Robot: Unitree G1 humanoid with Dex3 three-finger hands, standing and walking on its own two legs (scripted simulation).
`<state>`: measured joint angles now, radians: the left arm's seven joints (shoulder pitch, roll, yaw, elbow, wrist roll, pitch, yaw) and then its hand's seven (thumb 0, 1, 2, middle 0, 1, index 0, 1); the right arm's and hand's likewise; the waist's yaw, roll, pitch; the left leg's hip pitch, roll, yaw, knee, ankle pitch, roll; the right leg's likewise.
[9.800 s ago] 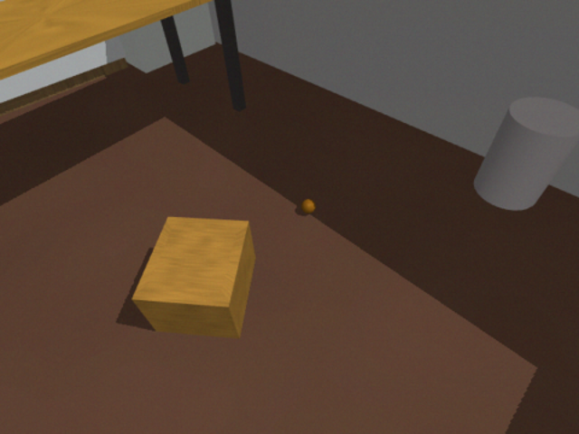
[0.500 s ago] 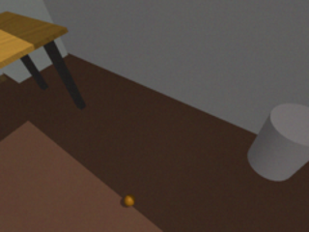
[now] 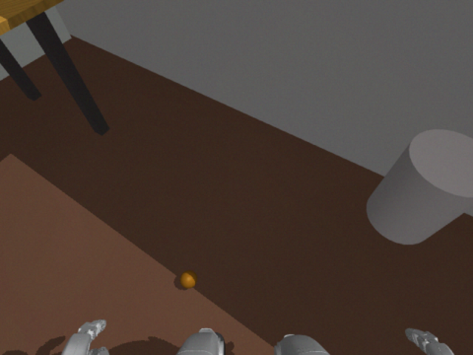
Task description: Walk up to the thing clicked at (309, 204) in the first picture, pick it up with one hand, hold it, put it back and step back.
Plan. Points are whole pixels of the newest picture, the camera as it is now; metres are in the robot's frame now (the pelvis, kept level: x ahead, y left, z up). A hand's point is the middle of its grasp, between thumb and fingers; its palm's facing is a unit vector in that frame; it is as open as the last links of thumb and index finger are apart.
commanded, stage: walk up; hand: left
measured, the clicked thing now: (188, 279) +0.41 +0.23 -0.72
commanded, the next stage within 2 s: none
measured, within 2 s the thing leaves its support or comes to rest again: neither
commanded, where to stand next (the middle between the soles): +0.07 +0.02 m, yaw -3 degrees
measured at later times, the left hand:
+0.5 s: hand out of the picture +0.05 +0.26 -0.14, palm faces -0.03 -0.92 -0.40, open 7.3 cm
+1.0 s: hand out of the picture +0.08 +0.26 -0.13, palm faces -0.05 -0.93 -0.36, open 7.3 cm
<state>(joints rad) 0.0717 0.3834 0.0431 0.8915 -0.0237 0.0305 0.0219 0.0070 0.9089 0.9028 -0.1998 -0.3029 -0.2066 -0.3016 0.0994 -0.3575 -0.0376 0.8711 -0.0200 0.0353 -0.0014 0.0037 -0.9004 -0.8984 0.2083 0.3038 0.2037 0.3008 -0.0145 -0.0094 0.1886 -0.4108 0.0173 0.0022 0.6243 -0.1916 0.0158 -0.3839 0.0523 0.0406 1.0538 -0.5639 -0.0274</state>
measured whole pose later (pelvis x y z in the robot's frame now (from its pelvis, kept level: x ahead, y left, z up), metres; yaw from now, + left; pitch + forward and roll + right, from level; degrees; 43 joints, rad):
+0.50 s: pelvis -0.02 -0.01 +0.00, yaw -1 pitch -3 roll +0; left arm 0.22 0.38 0.04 0.98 0.03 -0.04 0.00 0.01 0.91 0.90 -0.20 -0.30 -0.21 -0.30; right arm 0.17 -0.37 -0.03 0.98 -0.01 0.02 0.03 0.01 -0.90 -0.90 0.21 0.30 0.20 0.30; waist 0.01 0.01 0.07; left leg -0.30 0.02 -0.03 0.64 -0.30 0.00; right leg -0.17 0.01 0.00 0.63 -0.41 -0.02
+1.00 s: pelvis -0.01 +0.01 +0.02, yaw -2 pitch -3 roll +0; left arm 0.14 0.36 0.00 1.07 0.00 -0.03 -0.01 0.01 0.91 0.90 -0.20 -0.30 -0.21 -0.30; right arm 0.10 -0.35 0.00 1.06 0.01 0.00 0.02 0.01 -0.90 -0.90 0.21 0.30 0.20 0.30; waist -0.01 0.02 0.07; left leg -0.23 0.02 0.01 0.46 -0.18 -0.01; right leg -0.12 0.00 -0.01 0.44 -0.27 0.00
